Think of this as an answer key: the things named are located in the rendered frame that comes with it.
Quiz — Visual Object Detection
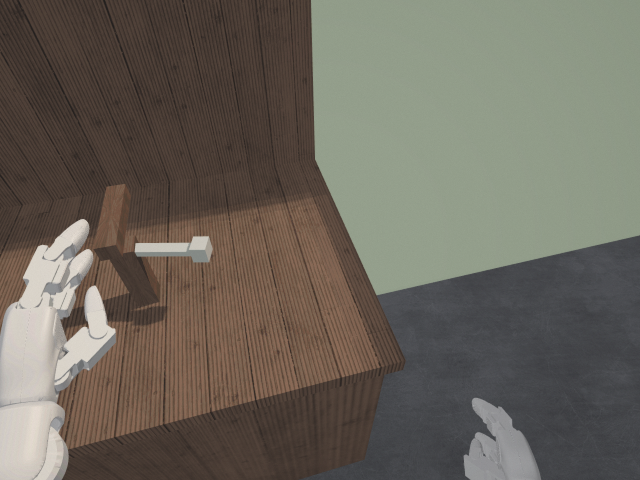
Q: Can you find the tap lever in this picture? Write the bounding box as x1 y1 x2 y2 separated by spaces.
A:
135 236 213 262

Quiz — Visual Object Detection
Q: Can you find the robot left hand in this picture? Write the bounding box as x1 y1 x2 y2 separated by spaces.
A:
0 219 116 408

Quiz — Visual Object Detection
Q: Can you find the robot left forearm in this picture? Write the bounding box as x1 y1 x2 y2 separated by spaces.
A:
0 401 69 480

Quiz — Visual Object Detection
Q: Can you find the counter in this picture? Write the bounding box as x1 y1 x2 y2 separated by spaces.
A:
0 0 406 480

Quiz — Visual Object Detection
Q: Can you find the robot right hand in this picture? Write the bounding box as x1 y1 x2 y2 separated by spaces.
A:
464 398 541 480

